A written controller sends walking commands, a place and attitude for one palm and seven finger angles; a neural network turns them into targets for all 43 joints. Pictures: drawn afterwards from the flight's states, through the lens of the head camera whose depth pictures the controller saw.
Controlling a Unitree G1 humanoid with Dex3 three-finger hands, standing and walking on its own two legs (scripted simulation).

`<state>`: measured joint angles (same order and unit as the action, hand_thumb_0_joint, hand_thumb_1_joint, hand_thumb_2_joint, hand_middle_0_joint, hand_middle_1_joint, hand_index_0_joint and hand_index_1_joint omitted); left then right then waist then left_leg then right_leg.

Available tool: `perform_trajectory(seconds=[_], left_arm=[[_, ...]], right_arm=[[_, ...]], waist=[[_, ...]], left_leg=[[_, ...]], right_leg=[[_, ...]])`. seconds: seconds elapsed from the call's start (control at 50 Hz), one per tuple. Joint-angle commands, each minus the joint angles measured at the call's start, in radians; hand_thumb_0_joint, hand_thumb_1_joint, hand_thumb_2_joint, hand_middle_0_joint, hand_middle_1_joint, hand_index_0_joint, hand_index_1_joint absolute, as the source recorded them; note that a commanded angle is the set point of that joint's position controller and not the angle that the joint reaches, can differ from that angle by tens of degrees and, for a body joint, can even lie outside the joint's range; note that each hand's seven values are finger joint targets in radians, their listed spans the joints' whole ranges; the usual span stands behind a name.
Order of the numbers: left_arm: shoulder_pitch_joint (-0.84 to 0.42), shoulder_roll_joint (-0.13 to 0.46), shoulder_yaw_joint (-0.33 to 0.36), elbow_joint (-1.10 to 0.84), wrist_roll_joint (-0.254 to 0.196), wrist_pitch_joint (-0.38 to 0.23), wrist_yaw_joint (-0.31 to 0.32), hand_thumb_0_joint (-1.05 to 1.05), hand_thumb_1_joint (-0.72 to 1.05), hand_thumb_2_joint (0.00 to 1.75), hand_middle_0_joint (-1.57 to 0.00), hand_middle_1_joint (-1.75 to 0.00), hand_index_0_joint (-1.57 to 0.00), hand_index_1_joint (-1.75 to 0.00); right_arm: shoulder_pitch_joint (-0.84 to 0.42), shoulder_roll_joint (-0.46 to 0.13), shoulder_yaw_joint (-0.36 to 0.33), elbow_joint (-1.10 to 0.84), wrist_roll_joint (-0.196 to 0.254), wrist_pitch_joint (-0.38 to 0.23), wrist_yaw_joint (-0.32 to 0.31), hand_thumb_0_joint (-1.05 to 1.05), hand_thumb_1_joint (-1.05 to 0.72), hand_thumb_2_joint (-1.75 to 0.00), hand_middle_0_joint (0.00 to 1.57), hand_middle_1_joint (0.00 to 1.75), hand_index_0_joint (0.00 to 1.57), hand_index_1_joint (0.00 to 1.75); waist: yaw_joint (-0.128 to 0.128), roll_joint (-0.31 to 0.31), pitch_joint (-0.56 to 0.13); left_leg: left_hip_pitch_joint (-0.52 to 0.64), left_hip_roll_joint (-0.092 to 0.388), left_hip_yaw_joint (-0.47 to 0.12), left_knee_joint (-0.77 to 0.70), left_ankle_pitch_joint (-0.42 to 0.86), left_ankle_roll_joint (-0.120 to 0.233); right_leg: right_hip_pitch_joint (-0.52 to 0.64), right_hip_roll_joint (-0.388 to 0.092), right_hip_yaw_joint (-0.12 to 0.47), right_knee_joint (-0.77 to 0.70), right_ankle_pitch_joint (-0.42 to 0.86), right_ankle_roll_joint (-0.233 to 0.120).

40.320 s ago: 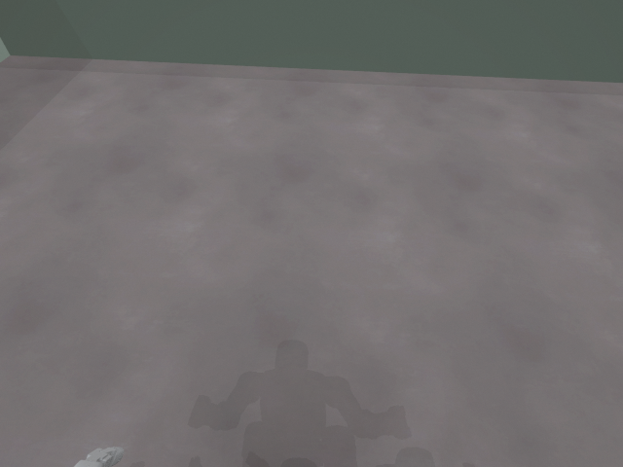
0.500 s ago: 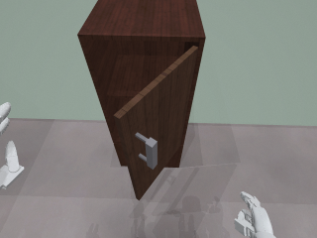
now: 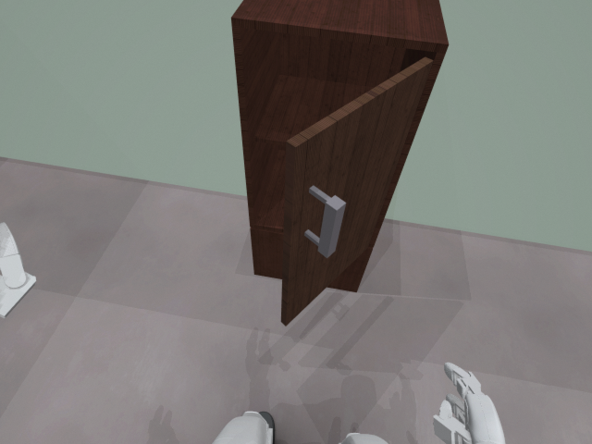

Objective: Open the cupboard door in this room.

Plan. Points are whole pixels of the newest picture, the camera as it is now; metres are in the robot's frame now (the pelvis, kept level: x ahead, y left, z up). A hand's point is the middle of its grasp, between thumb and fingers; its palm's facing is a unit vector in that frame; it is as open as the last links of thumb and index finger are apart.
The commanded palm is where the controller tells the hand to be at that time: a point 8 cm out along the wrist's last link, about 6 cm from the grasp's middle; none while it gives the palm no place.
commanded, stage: step back with the hand held close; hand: left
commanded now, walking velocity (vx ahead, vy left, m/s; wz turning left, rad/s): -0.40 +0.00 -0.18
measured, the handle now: (321, 221) +0.46 -0.01 +0.00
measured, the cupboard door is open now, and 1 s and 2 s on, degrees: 56 56 56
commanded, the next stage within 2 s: stop stepping back and stand still in 0.06 s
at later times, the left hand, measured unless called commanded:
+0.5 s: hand (10, 374) +0.14 +0.24 +0.19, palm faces +0.29 -0.84 -0.46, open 7.4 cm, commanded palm +0.08 +0.29 +0.19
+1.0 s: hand (50, 382) +0.14 +0.21 +0.18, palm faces +0.26 -0.83 -0.49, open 7.4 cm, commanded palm +0.08 +0.27 +0.19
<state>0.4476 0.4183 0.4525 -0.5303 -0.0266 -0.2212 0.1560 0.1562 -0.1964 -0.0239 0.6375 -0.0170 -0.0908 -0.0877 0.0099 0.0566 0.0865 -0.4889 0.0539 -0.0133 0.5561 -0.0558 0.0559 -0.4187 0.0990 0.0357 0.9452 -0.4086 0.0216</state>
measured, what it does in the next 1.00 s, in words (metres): walks backwards: right foot, then left foot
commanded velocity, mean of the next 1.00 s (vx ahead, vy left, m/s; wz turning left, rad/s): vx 0.05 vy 0.02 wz -0.03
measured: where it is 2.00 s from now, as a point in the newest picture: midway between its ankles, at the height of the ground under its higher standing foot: outside the picture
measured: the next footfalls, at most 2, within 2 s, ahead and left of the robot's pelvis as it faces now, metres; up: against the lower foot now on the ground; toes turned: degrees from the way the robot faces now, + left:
right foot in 0.14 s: -0.06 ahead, -0.12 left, +0.00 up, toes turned +0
left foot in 0.30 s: -0.02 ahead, +0.11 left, +0.00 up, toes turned -5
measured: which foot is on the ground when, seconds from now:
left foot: down 0.00-0.12, up 0.14-0.28, down 0.30-1.00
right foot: up 0.00-0.12, down 0.14-0.32, up 0.34-0.56, down 0.58-1.00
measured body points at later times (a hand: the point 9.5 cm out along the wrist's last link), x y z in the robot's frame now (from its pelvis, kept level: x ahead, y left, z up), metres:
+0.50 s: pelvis -0.10 +0.01 +0.02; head -0.08 +0.03 +0.47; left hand +0.12 +0.28 +0.21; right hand +0.03 -0.24 -0.05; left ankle -0.01 +0.11 -0.72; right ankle -0.14 -0.09 -0.69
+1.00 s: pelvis -0.10 -0.01 +0.01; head -0.09 -0.01 +0.46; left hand +0.12 +0.25 +0.20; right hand +0.01 -0.28 -0.07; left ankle -0.06 +0.12 -0.72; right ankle -0.16 -0.07 -0.72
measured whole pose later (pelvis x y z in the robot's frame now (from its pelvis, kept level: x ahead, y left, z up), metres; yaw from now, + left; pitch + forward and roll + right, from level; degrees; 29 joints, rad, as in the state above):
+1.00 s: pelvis -0.10 -0.01 +0.01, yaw -9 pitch -1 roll +1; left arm 0.56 0.41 0.41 -0.46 -0.03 -0.23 0.14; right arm 0.22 -0.22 -0.01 0.63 0.00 -0.10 -0.06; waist -0.02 -0.01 0.02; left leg -0.25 0.03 0.06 0.49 -0.22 -0.01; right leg -0.12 0.06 -0.03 0.48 -0.34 -0.07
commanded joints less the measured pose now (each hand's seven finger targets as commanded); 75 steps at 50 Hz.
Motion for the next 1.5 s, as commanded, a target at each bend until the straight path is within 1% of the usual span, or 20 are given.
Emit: perform_trajectory(seconds=[0.0,0.06,0.08,0.1,0.12,0.2,0.26,0.3,0.34,0.4,0.48,0.52,0.6,0.68,0.82,1.02,1.04,1.16,1.34,1.48], left_arm=[[0.041,0.153,0.093,-0.206,-0.028,-0.045,0.027,0.00,0.90,0.90,-0.20,-0.30,-0.20,-0.30],[0.094,0.199,0.117,-0.250,-0.056,-0.043,0.021,0.00,0.90,0.90,-0.20,-0.30,-0.20,-0.30],[0.073,0.204,0.099,-0.283,-0.055,-0.059,0.011,0.00,0.90,0.90,-0.20,-0.30,-0.20,-0.30],[0.060,0.248,0.122,-0.298,-0.043,-0.075,0.013,0.00,0.90,0.90,-0.20,-0.30,-0.20,-0.30],[0.002,0.282,0.138,-0.321,-0.026,-0.084,0.028,0.00,0.90,0.90,-0.20,-0.30,-0.20,-0.30],[-0.004,0.183,0.086,-0.154,-0.020,-0.001,0.028,0.00,0.90,0.90,-0.20,-0.30,-0.20,-0.30],[-0.065,0.192,0.080,-0.177,-0.019,-0.008,0.026,0.00,0.90,0.90,-0.20,-0.30,-0.20,-0.30],[-0.027,0.177,0.077,-0.134,-0.012,-0.029,0.021,0.00,0.90,0.90,-0.20,-0.30,-0.20,-0.30],[-0.014,0.189,0.093,-0.235,-0.024,-0.031,0.014,0.00,0.90,0.90,-0.20,-0.30,-0.20,-0.30],[0.165,0.141,0.070,-0.235,-0.013,-0.017,0.023,0.00,0.90,0.90,-0.20,-0.30,-0.20,-0.30],[0.187,0.175,0.089,-0.259,-0.013,-0.007,0.034,0.00,0.90,0.90,-0.20,-0.30,-0.20,-0.30],[0.173,0.204,0.109,-0.233,-0.014,-0.001,0.035,0.00,0.90,0.90,-0.20,-0.30,-0.20,-0.30],[0.099,0.202,0.120,-0.116,-0.031,-0.007,0.036,0.00,0.90,0.90,-0.20,-0.30,-0.20,-0.30],[0.028,0.181,0.078,-0.062,-0.016,-0.038,0.026,0.00,0.90,0.90,-0.20,-0.30,-0.20,-0.30],[0.023,0.193,0.077,-0.126,-0.014,-0.071,0.017,0.00,0.90,0.90,-0.20,-0.30,-0.20,-0.30],[0.120,0.173,0.087,-0.114,-0.023,-0.046,0.012,0.00,0.90,0.90,-0.20,-0.30,-0.20,-0.30],[0.016,0.006,-0.333,0.649,0.074,0.117,-0.126,0.00,0.90,0.90,-0.20,-0.30,-0.20,-0.30],[-0.136,-0.036,-0.361,0.949,0.059,0.206,-0.153,0.00,0.90,0.90,-0.20,-0.30,-0.20,-0.30],[-0.145,-0.117,-0.406,1.457,0.038,0.224,-0.132,0.00,0.90,0.90,-0.20,-0.30,-0.20,-0.30],[-0.084,-0.157,-0.430,1.625,0.033,0.219,-0.131,0.00,0.90,0.90,-0.20,-0.30,-0.20,-0.30]], right_arm=[[-0.115,-0.136,-0.068,-0.156,0.012,-0.068,0.043,0.00,-0.90,-0.90,0.20,0.30,0.20,0.30],[-0.103,-0.109,-0.054,-0.162,0.019,-0.065,0.057,0.00,-0.90,-0.90,0.20,0.30,0.20,0.30],[-0.073,-0.093,-0.046,-0.154,0.023,-0.059,0.058,0.00,-0.90,-0.90,0.20,0.30,0.20,0.30],[-0.070,-0.092,-0.044,-0.148,0.022,-0.048,0.050,0.00,-0.90,-0.90,0.20,0.30,0.20,0.30],[-0.085,-0.082,-0.020,-0.147,-0.008,-0.039,0.050,0.00,-0.90,-0.90,0.20,0.30,0.20,0.30],[-0.070,-0.091,-0.015,-0.157,0.016,-0.031,0.002,0.00,-0.90,-0.90,0.20,0.30,0.20,0.30],[-0.066,-0.149,-0.019,-0.169,0.015,-0.056,-0.021,0.00,-0.90,-0.90,0.20,0.30,0.20,0.30],[-0.027,-0.162,-0.026,-0.178,0.016,-0.094,-0.010,0.00,-0.90,-0.90,0.20,0.30,0.20,0.30],[-0.027,-0.122,-0.016,-0.166,0.003,-0.109,0.001,0.00,-0.90,-0.90,0.20,0.30,0.20,0.30],[-0.035,-0.124,-0.016,-0.184,0.009,-0.112,0.031,0.00,-0.90,-0.90,0.20,0.30,0.20,0.30],[-0.041,-0.135,-0.021,-0.193,0.002,-0.087,0.021,0.00,-0.90,-0.90,0.20,0.30,0.20,0.30],[-0.032,-0.128,-0.022,-0.190,-0.001,-0.066,0.011,0.00,-0.90,-0.90,0.20,0.30,0.20,0.30],[0.011,-0.128,-0.038,-0.147,0.016,-0.051,0.016,0.00,-0.90,-0.90,0.20,0.30,0.20,0.30],[-0.021,-0.130,-0.024,-0.133,0.020,-0.067,0.011,0.00,-0.90,-0.90,0.20,0.30,0.20,0.30],[-0.028,-0.158,-0.037,-0.147,0.017,-0.080,0.015,0.00,-0.90,-0.90,0.20,0.30,0.20,0.30],[-0.009,-0.133,-0.026,-0.167,0.020,-0.054,0.022,0.00,-0.90,-0.90,0.20,0.30,0.20,0.30],[-0.063,-0.300,-0.061,0.053,0.024,-0.084,0.103,0.00,-0.90,-0.90,0.20,0.30,0.20,0.30],[-0.006,-0.194,-0.022,0.082,-0.004,0.048,0.078,0.00,-0.90,-0.90,0.20,0.30,0.20,0.30],[0.022,-0.105,0.011,0.292,-0.014,0.101,0.056,0.00,-0.90,-0.90,0.20,0.30,0.20,0.30],[0.133,-0.074,0.008,0.401,-0.003,0.107,0.045,0.00,-0.90,-0.90,0.20,0.30,0.20,0.30]], waist=[[0.010,0.180,-0.234],[0.018,0.221,-0.207],[0.002,0.058,-0.212],[-0.005,-0.166,-0.163],[0.011,-0.215,-0.119],[-0.030,-0.258,-0.140],[-0.015,0.094,-0.150],[0.009,0.033,-0.207],[-0.029,0.271,-0.188],[-0.011,0.097,-0.192],[-0.019,0.210,-0.145],[-0.027,0.119,-0.148],[-0.023,-0.210,-0.144],[-0.021,-0.138,-0.073],[0.000,-0.031,-0.081],[-0.015,-0.018,-0.188],[-0.051,0.013,-0.139],[-0.010,-0.297,-0.168],[-0.007,0.114,-0.080],[-0.019,-0.002,-0.053]], left_leg=[[-0.002,0.225,-0.109,-0.348,-0.486,0.044],[0.085,0.169,0.030,-0.262,-0.428,-0.058],[0.181,0.093,0.091,-0.046,-0.359,-0.106],[0.254,0.013,0.076,0.314,-0.303,-0.129],[0.110,-0.034,0.053,0.496,-0.396,-0.131],[0.172,-0.020,0.022,0.195,-0.291,-0.077],[0.371,0.104,-0.098,-0.187,0.009,-0.026],[0.422,0.216,-0.228,-0.249,0.061,0.021],[0.321,0.251,-0.323,-0.447,-0.343,-0.005],[0.213,0.198,-0.174,-0.446,-0.498,0.030],[0.119,0.123,-0.046,-0.426,-0.553,-0.020],[0.125,0.064,0.011,-0.277,-0.452,-0.034],[0.035,-0.022,0.017,0.278,-0.273,-0.070],[0.031,-0.001,0.035,0.166,-0.258,-0.048],[0.320,0.035,-0.003,-0.094,0.051,0.000],[0.363,0.030,0.020,-0.087,0.148,-0.027],[0.249,0.067,-0.025,0.033,0.250,-0.014],[0.189,0.032,-0.060,0.026,0.079,-0.003],[0.257,0.044,-0.089,-0.173,-0.071,-0.008],[0.287,0.052,-0.099,-0.216,-0.165,-0.003]], right_leg=[[0.163,0.005,-0.076,0.118,-0.141,-0.033],[0.162,-0.042,-0.102,-0.392,-0.171,-0.075],[0.064,-0.160,0.048,-0.617,-0.156,-0.120],[-0.188,-0.395,0.448,-0.819,-0.145,-0.197],[-0.141,-0.490,0.466,-0.807,0.228,-0.244],[0.070,-0.310,0.193,-0.538,0.643,-0.142],[0.053,-0.140,0.059,-0.409,0.264,-0.021],[0.049,-0.064,0.008,-0.345,0.050,-0.007],[0.051,-0.061,0.007,-0.118,-0.077,-0.001],[0.161,-0.067,-0.046,-0.171,-0.019,-0.015],[0.317,-0.026,-0.160,-0.440,-0.029,-0.039],[0.344,-0.065,-0.106,-0.607,0.024,-0.063],[0.205,-0.377,0.334,-0.748,-0.068,-0.204],[0.263,-0.345,0.192,-0.637,0.357,-0.163],[0.198,-0.210,0.086,-0.550,0.441,0.000],[0.259,-0.165,0.050,-0.577,0.525,-0.015],[0.170,-0.225,-0.044,-0.390,0.596,-0.051],[0.205,-0.234,0.027,-0.478,0.441,-0.095],[0.249,-0.190,0.010,-0.593,0.192,-0.083],[0.233,-0.185,-0.012,-0.643,0.137,-0.089]])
